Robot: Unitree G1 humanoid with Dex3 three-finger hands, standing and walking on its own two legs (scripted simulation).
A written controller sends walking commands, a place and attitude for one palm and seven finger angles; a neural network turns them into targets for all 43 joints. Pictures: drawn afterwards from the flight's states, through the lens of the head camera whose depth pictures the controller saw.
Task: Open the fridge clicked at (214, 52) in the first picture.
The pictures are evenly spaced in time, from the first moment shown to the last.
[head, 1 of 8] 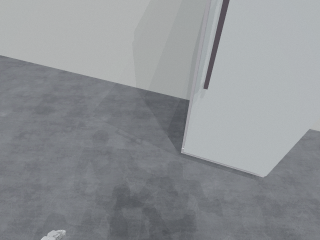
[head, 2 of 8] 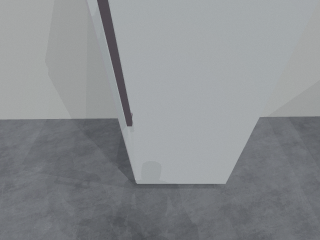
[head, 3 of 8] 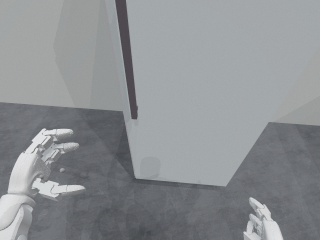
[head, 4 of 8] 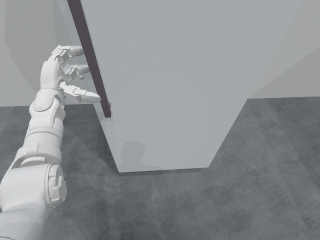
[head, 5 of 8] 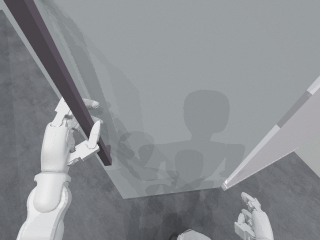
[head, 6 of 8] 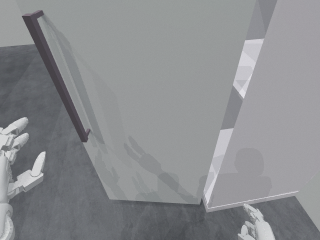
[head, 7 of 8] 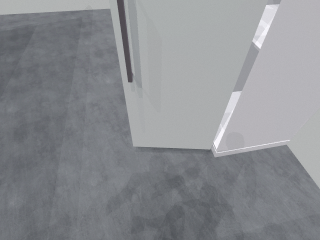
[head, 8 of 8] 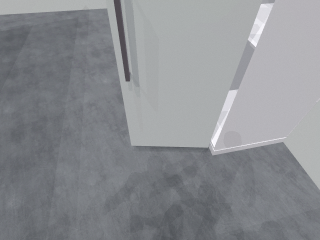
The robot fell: no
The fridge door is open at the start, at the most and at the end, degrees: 0 86 77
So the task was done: yes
